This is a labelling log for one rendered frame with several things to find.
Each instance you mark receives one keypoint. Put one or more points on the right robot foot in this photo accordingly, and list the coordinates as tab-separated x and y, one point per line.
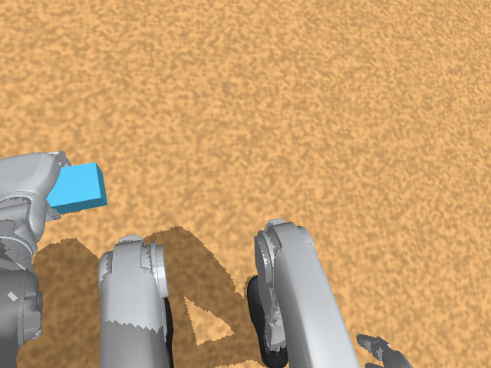
271	359

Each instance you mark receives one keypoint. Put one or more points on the left robot hand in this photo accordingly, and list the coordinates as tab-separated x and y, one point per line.
33	172

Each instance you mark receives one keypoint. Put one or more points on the right robot hand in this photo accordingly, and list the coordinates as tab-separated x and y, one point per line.
381	350

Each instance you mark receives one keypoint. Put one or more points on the carton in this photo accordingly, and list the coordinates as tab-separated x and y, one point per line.
77	188

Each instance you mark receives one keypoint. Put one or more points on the left robot arm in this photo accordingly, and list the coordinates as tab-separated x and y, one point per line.
22	221

